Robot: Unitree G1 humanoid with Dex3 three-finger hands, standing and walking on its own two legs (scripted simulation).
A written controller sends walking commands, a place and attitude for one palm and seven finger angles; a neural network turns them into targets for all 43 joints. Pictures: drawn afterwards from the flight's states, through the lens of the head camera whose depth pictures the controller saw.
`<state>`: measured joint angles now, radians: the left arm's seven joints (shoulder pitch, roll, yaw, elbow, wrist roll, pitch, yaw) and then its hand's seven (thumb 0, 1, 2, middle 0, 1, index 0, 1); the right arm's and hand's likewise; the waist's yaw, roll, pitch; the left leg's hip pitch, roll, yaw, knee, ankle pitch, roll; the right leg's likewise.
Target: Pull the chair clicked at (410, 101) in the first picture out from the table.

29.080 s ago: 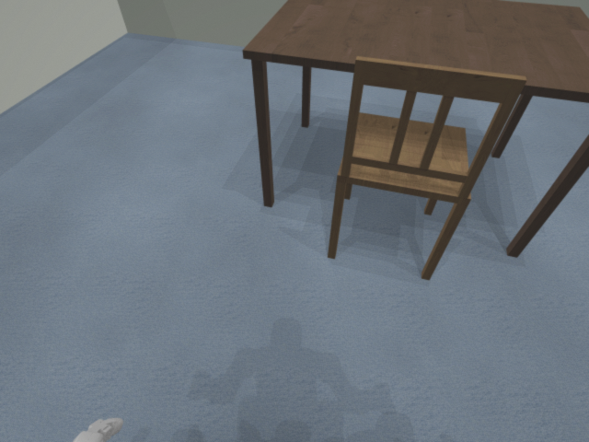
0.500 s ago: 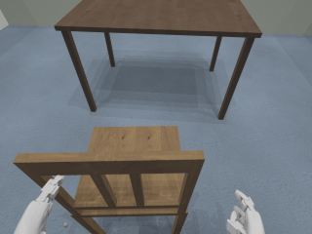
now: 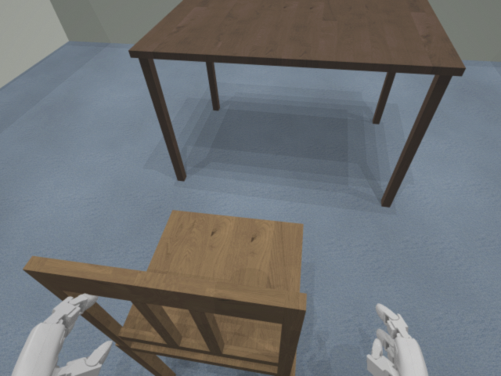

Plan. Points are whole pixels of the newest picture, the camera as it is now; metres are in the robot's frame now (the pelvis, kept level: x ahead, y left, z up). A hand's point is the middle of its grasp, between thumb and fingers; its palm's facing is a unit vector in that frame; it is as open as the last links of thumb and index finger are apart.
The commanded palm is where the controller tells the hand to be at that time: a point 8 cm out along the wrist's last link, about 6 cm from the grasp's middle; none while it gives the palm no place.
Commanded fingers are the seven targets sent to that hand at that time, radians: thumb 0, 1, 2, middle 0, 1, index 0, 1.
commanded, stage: draw the hand back to the body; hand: left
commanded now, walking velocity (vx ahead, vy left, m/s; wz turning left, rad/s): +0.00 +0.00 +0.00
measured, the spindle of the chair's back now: (160, 321) +0.22 +0.21 -0.09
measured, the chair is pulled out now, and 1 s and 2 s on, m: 0.72 0.68 0.68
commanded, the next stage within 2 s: step back with the hand held close in 0.44 s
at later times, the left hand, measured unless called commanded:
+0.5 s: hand (69, 330) +0.13 +0.24 +0.11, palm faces +0.34 -0.74 -0.57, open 6.4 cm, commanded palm +0.12 +0.28 +0.18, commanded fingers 0.00 0.90 0.90 -0.20 -0.30 -0.20 -0.30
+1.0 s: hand (7, 318) +0.12 +0.25 +0.19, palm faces +0.36 -0.72 -0.60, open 7.4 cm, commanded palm +0.06 +0.30 +0.19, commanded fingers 0.00 0.90 0.90 -0.20 -0.30 -0.20 -0.30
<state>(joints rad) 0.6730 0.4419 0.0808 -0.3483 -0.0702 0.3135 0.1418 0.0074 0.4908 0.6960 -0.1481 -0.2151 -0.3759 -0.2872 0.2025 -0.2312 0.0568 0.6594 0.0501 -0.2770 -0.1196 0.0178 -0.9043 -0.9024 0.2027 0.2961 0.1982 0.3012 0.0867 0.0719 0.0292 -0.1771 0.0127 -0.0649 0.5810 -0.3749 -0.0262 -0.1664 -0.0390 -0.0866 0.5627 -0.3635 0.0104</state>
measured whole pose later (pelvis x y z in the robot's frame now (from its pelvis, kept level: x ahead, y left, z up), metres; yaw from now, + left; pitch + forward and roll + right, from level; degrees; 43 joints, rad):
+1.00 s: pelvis -0.09 +0.00 +0.00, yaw -1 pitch -1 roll +1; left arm 0.61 0.51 0.47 -0.62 -0.04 -0.17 0.17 0.02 0.88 0.89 -0.22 -0.30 -0.22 -0.30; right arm 0.25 -0.22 -0.03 0.63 0.04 -0.09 -0.11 0.02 -0.91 -0.90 0.20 0.30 0.19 0.30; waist 0.03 -0.01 0.11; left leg -0.29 -0.02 0.00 0.50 -0.20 0.00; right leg -0.32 -0.05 -0.06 0.53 -0.20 0.01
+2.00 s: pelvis -0.26 +0.02 +0.01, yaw -3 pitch +2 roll -3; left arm 0.58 0.45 0.50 -0.64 -0.07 -0.24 0.16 0.02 0.89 0.90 -0.21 -0.30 -0.21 -0.30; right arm 0.16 -0.13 -0.02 0.63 0.01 -0.15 -0.04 0.02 -0.90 -0.90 0.20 0.30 0.20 0.30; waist 0.01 0.02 0.05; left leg -0.43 0.10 0.01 0.52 -0.14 -0.01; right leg -0.31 -0.02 -0.04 0.77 -0.46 0.03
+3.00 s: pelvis -0.31 +0.04 +0.00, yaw +1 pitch +0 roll +0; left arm 0.27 0.13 -0.03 0.70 0.03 0.06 0.00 0.02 0.91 0.90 -0.19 -0.30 -0.20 -0.30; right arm 0.18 -0.17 0.01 0.82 -0.01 -0.01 0.00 0.01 -0.91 -0.90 0.20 0.30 0.20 0.30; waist -0.03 -0.02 0.06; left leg -0.28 -0.05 -0.02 0.56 -0.28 0.04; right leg -0.26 -0.02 -0.01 0.58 -0.32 0.01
